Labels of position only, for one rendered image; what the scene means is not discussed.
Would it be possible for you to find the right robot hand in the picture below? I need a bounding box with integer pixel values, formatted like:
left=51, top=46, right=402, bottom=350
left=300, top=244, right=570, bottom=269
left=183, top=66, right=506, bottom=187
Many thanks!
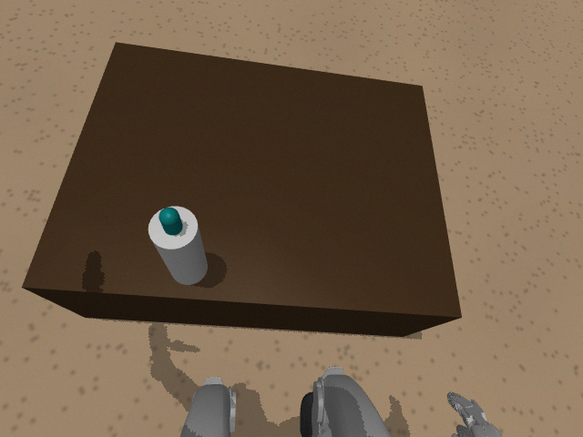
left=447, top=392, right=503, bottom=437

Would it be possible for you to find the bottle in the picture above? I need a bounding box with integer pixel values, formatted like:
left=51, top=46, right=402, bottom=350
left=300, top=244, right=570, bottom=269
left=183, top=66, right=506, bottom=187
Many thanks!
left=148, top=206, right=208, bottom=285

